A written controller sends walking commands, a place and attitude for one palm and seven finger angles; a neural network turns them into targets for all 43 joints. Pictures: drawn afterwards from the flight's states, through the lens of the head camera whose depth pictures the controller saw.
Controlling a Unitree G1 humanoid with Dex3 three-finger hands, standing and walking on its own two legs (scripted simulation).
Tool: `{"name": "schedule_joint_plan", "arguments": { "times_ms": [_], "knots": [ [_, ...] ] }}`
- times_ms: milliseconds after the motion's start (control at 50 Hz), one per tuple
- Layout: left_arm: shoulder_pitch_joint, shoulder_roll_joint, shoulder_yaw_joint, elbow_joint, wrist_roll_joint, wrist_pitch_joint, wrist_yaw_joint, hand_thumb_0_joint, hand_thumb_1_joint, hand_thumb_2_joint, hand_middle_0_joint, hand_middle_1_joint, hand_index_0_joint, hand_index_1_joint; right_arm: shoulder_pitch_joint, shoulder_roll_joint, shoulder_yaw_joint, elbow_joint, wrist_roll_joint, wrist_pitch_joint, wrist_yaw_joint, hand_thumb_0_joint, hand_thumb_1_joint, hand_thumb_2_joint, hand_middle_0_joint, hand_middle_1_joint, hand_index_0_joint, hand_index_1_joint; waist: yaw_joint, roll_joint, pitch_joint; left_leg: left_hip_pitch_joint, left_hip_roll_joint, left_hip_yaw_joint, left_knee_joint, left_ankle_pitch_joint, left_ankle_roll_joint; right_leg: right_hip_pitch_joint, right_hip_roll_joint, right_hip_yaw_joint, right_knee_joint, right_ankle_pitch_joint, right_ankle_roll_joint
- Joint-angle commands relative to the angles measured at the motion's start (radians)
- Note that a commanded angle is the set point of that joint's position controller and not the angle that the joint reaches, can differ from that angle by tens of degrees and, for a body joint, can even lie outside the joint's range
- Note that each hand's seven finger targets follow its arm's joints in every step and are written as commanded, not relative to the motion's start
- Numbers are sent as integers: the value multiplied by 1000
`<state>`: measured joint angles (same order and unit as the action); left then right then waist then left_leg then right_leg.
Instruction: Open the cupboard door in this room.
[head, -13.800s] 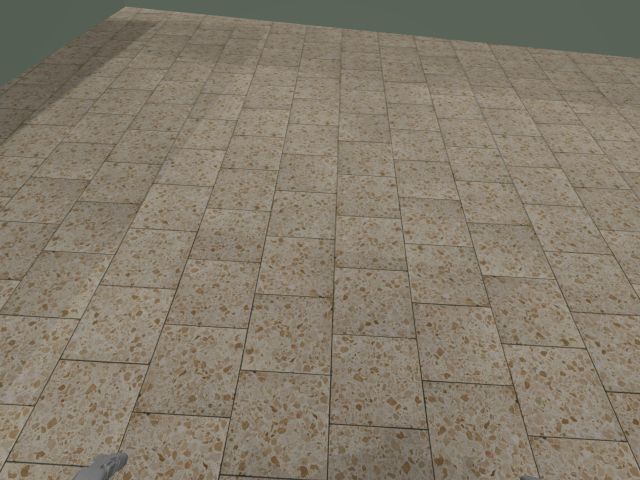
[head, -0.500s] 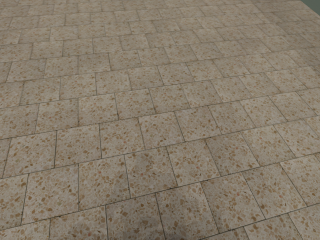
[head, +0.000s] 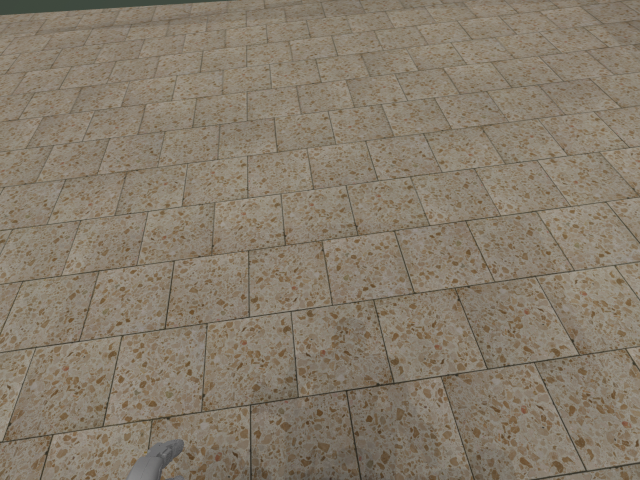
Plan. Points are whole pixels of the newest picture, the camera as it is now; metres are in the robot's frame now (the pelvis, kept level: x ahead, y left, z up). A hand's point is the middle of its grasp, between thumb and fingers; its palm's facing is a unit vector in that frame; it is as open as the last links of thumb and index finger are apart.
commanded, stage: turn or walk to find it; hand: left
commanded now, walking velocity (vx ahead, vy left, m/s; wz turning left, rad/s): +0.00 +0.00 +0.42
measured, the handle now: out of the picture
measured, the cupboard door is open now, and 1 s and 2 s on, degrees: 0 0 0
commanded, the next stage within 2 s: none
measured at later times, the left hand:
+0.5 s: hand out of the picture -0.07 +0.22 -0.18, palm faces +0.31 -0.92 -0.24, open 7.4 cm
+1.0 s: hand out of the picture +0.00 +0.21 -0.14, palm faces +0.40 -0.87 -0.28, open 7.4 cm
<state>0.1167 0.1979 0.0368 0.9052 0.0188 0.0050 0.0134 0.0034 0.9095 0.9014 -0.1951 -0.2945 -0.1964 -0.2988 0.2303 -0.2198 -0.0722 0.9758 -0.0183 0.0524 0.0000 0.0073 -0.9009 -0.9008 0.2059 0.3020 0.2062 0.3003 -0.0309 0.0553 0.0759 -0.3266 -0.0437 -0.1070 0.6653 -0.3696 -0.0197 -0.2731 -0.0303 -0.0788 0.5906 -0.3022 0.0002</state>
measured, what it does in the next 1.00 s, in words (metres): steps on the spot, turning left: left foot, then right foot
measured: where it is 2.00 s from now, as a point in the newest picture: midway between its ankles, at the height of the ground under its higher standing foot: outside the picture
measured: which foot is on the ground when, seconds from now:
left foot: up 0.00-0.48, down 0.50-1.00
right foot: down 0.00-0.50, up 0.52-0.96, down 0.98-1.00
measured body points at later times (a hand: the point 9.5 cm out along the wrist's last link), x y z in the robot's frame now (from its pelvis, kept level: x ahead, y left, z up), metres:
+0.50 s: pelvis -0.03 +0.01 +0.00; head +0.01 +0.04 +0.44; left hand -0.08 +0.26 -0.16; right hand +0.14 -0.21 -0.14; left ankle -0.06 +0.12 -0.73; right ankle +0.00 -0.10 -0.73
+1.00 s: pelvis -0.04 -0.02 +0.00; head +0.00 -0.03 +0.45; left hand -0.03 +0.26 -0.12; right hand +0.09 -0.23 -0.16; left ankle -0.06 +0.12 -0.73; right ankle +0.00 -0.11 -0.73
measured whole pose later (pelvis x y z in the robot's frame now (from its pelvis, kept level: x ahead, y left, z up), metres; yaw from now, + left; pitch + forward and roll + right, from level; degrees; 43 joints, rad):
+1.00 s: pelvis -0.04 -0.02 +0.00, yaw +25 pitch +0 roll +1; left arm 0.11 0.20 0.04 0.91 0.01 0.02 0.01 0.00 0.91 0.90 -0.19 -0.29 -0.20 -0.30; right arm 0.24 -0.21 -0.07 0.98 -0.02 0.05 0.00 0.01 -0.90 -0.90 0.21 0.30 0.21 0.30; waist -0.03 0.04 0.07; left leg -0.31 -0.04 -0.10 0.56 -0.24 -0.01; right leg -0.26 -0.03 -0.06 0.57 -0.30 0.04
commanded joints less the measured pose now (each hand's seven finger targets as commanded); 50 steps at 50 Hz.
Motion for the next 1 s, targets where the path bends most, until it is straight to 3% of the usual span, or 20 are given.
{"name": "schedule_joint_plan", "arguments": {
  "times_ms": [0,20,80,180,320,380,420,440,460,480,500,560,600,680,820,880,920,940,960,980],
  "knots": [
    [75,208,60,-55,-2,-14,29,0,900,900,-200,-300,-200,-300,-27,-111,-38,-82,-2,-2,0,0,-900,-900,200,300,200,300,48,-268,-67,-216,38,-14,495,-151,-6,73,-396,312,-332,181,-149],
    [39,189,49,-67,-4,-11,24,0,900,900,-200,-300,-200,-300,-16,-109,-40,-61,-3,4,6,0,-900,-900,200,300,200,300,28,-203,-26,-217,45,4,555,-91,-12,40,-345,255,-331,121,-125],
    [28,138,36,-64,-5,-21,21,0,900,900,-200,-300,-200,-300,40,-86,-34,-28,-5,7,17,0,-900,-900,200,300,200,300,4,-196,-28,-223,60,40,580,25,-34,71,-268,106,-305,206,-82],
    [126,147,41,-25,0,-25,25,0,900,900,-200,-300,-200,-300,-18,-85,-25,-36,-2,8,14,0,-900,-900,200,300,200,300,47,-202,-50,-230,86,66,489,2,-62,168,-307,79,-281,336,-114],
    [191,194,54,17,12,-16,22,0,900,900,-200,-300,-200,-300,-102,-60,-1,-55,8,-5,10,0,-900,-900,200,300,200,300,82,-227,-82,-133,88,139,205,-100,-50,220,-343,44,-220,494,-149],
    [181,207,61,29,13,-10,20,0,900,900,-200,-300,-200,-300,-97,-58,4,-61,14,-17,8,0,-900,-900,200,300,200,300,75,-245,-112,-45,81,169,49,-91,-32,214,-354,37,-168,517,-147],
    [159,213,63,31,6,-4,17,0,900,900,-200,-300,-200,-300,-45,-67,4,-51,11,-26,7,0,-900,-900,200,300,200,300,39,-222,-130,79,71,196,-126,61,-22,153,-331,-22,-99,446,-93],
    [149,200,61,28,-3,1,15,0,900,900,-200,-300,-200,-300,-5,-95,-2,-40,9,-34,8,0,-900,-900,200,300,200,300,11,-143,-152,199,89,171,-256,201,-10,79,-298,-66,-8,360,-44],
    [166,150,55,10,-11,9,12,0,900,900,-200,-300,-200,-300,29,-183,-22,-43,2,-46,5,0,-900,-900,200,300,200,300,-6,100,-181,336,270,-78,-333,401,62,-109,-185,-122,183,83,29],
    [121,100,29,-22,-7,17,9,0,900,900,-200,-300,-200,-300,57,-251,-37,-40,3,-39,-2,0,-900,-900,200,300,200,300,-20,271,-147,350,431,-244,-343,701,157,-272,-95,-82,354,-339,73],
    [91,121,33,-29,-4,28,12,0,900,900,-200,-300,-200,-300,59,-256,-35,-34,-1,-30,-5,0,-900,-900,200,300,200,300,-31,167,-134,266,464,-198,-337,631,216,-240,-102,-10,451,-341,61],
    [56,134,45,5,-1,38,3,0,900,900,-200,-300,-200,-300,-73,-185,-13,-63,-5,-33,-21,0,-900,-900,200,300,200,300,12,153,-4,136,326,-123,-370,474,175,-269,-103,49,525,-166,68],
    [104,128,43,26,0,32,-4,0,900,900,-200,-300,-200,-300,-83,-171,-6,-67,0,-44,-22,0,-900,-900,200,300,200,300,35,93,-41,188,286,-73,-356,540,161,-265,-89,45,535,-104,79],
    [91,127,41,18,-3,30,1,0,900,900,-200,-300,-200,-300,-31,-172,-13,-63,5,-49,-19,0,-900,-900,200,300,200,300,21,65,-84,238,276,-78,-347,585,167,-261,-80,54,509,-73,96],
    [-3,97,31,-43,-10,24,7,0,900,900,-200,-300,-200,-300,10,-174,-30,-60,-8,-39,-16,0,-900,-900,200,300,200,300,-9,99,-92,219,279,-186,-307,596,198,-183,-40,54,270,-160,89],
    [37,97,30,-40,-16,16,8,0,900,900,-200,-300,-200,-300,-9,-176,-33,-68,-9,-34,-13,0,-900,-900,200,300,200,300,10,116,-115,164,253,-218,-271,616,186,-64,-5,37,104,-119,74],
    [107,104,34,-20,-17,7,10,0,900,900,-200,-300,-200,-300,-31,-172,-36,-74,-3,-32,-11,0,-900,-900,200,300,200,300,49,94,-141,80,216,-203,-226,520,148,82,-1,23,-79,34,69],
    [141,127,40,-12,-14,-1,13,0,900,900,-200,-300,-200,-300,-34,-149,-35,-79,3,-32,-8,0,-900,-900,200,300,200,300,65,40,-159,2,170,-177,-176,400,104,199,-35,45,-205,124,61],
    [170,200,52,-9,0,-12,21,0,900,900,-200,-300,-200,-300,-15,-92,-26,-87,12,-33,-2,0,-900,-900,200,300,200,300,77,-160,-179,-163,73,-76,-27,146,40,342,-224,217,-287,131,11],
    [172,269,67,-19,8,-14,24,0,900,900,-200,-300,-200,-300,-37,-60,-22,-116,9,-30,-3,0,-900,-900,200,300,200,300,89,-350,-129,-278,-34,50,200,-203,-12,292,-444,426,-313,255,-107]
  ]
}}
